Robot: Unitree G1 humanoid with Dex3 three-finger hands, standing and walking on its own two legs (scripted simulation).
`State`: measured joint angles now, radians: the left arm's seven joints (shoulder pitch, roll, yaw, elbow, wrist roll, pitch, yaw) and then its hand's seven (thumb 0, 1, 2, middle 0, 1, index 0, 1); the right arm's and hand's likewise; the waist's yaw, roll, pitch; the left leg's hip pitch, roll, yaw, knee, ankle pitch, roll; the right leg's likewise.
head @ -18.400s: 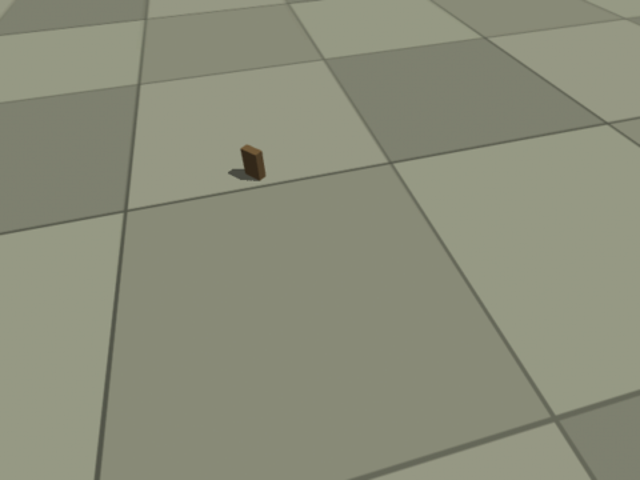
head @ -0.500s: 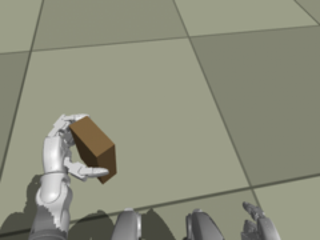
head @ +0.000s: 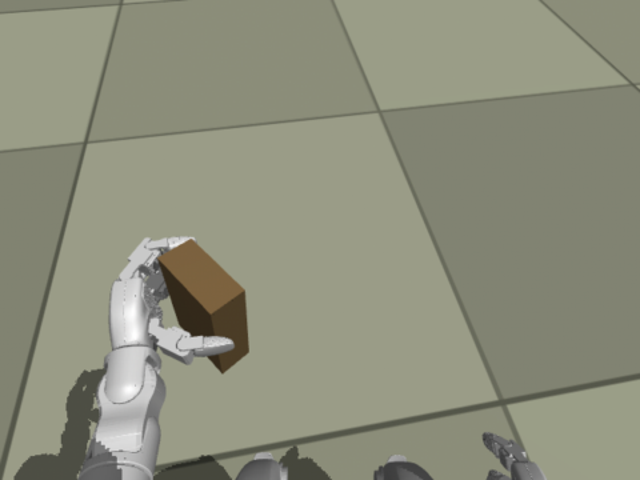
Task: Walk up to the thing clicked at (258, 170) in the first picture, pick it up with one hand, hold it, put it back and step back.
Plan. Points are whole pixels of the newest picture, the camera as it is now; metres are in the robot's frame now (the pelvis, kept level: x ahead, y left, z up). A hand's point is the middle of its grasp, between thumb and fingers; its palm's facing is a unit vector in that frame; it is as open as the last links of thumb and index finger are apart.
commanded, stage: lift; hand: left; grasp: from the side
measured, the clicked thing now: (207, 309) +0.35 +0.16 +0.01
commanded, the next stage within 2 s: hold in 0.62 s
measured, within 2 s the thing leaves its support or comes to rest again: neither
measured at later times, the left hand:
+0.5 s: hand (191, 273) +0.37 +0.17 +0.06, palm faces +0.15 -0.99 -0.03, open 13.3 cm
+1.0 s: hand (185, 272) +0.36 +0.17 +0.08, palm faces +0.17 -0.99 -0.03, open 13.3 cm
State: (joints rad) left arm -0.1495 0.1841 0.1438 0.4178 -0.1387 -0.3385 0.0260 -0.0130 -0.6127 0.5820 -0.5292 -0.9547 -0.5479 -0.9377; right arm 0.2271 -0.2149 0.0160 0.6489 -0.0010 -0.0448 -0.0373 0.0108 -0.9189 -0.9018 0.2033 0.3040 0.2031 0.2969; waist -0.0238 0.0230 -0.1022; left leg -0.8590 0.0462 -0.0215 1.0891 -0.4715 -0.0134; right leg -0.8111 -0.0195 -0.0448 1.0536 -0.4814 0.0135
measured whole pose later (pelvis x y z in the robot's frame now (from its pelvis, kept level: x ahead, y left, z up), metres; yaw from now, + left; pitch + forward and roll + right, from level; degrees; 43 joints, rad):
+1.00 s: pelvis +0.02 +0.00 +0.04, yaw +0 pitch +7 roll -1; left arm -0.16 0.16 0.12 0.47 -0.13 -0.35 0.05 -0.02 -0.61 0.55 -0.54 -0.97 -0.56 -0.95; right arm 0.23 -0.22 0.00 0.67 -0.01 0.00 -0.03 0.01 -0.93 -0.91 0.20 0.30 0.20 0.30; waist -0.02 0.02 -0.05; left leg -0.59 0.04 0.00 0.87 -0.41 -0.01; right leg -0.55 -0.02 -0.03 0.84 -0.41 0.02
